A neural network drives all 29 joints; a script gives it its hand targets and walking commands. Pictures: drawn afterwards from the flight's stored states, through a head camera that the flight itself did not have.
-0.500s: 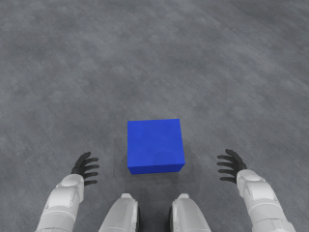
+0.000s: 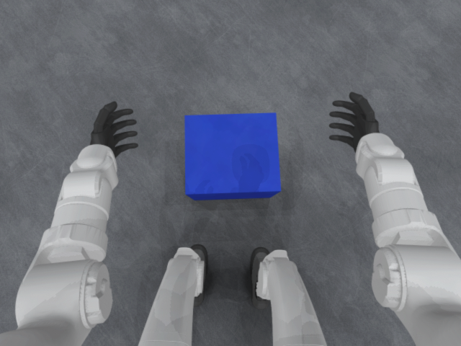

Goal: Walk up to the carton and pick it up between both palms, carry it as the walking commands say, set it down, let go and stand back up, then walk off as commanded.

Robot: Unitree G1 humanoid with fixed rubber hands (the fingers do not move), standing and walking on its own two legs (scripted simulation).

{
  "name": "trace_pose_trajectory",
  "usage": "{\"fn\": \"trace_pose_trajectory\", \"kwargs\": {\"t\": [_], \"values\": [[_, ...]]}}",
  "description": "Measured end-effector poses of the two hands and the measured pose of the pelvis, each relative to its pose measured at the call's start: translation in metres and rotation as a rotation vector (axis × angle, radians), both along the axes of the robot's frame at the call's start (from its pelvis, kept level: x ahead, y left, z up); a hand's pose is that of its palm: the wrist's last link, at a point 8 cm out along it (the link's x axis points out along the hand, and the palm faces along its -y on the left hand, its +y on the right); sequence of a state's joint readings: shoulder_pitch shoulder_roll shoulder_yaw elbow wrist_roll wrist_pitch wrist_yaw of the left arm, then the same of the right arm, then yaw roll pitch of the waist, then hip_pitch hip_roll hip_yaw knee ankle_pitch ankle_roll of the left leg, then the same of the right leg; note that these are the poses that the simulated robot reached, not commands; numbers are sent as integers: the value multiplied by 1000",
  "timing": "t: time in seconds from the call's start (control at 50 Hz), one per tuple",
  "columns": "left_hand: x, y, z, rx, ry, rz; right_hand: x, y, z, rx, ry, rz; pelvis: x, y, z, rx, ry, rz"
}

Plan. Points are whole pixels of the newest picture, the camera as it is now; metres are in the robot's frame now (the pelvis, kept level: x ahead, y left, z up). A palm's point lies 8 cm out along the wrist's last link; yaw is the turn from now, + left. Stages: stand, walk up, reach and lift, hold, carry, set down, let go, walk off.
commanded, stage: reach and lift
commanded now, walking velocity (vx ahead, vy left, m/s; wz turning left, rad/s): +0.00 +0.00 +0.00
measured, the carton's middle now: (231, 160) +0.51 +0.01 -0.56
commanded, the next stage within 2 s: none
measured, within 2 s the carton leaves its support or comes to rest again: neither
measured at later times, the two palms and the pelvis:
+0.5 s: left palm (113, 109) +0.50 +0.23 -0.13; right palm (354, 101) +0.53 -0.22 -0.12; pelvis +0.02 +0.01 -0.02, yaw +0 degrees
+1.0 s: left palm (139, 136) +0.50 +0.24 -0.29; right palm (326, 130) +0.53 -0.22 -0.29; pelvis -0.02 +0.01 -0.17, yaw +0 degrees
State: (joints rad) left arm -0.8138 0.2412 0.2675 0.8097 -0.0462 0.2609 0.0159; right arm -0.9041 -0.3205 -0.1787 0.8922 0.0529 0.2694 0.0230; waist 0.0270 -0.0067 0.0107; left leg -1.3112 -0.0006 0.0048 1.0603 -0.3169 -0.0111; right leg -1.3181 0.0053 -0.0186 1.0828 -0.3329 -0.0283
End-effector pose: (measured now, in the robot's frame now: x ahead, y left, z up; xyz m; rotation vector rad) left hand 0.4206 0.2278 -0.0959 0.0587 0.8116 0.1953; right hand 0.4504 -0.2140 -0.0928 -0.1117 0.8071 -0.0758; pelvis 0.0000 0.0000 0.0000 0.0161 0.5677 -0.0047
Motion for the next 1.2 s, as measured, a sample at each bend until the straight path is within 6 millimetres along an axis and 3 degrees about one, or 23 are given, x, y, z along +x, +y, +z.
{"fn": "trace_pose_trajectory", "kwargs": {"t": [0.3,0.38,0.54,0.68,0.92,1.2], "values": [[80,13,-11,-7,-154,9,81,3,-14,36,-146,-11,10,4,-18,-1,182,2],[88,8,-16,-13,-166,-2,87,2,-18,40,-162,-13,13,7,-18,-3,220,3],[82,7,-41,-18,-141,7,79,-2,-39,44,-143,-23,14,14,-29,0,270,-2],[83,7,-80,-11,-138,10,79,-3,-78,49,-140,-32,4,16,-69,3,293,3],[80,9,-169,3,-138,29,78,-5,-168,33,-142,-29,-19,15,-151,0,273,0],[83,6,-250,1,-129,33,79,3,-255,21,-124,-24,-24,12,-218,3,241,0]]}}
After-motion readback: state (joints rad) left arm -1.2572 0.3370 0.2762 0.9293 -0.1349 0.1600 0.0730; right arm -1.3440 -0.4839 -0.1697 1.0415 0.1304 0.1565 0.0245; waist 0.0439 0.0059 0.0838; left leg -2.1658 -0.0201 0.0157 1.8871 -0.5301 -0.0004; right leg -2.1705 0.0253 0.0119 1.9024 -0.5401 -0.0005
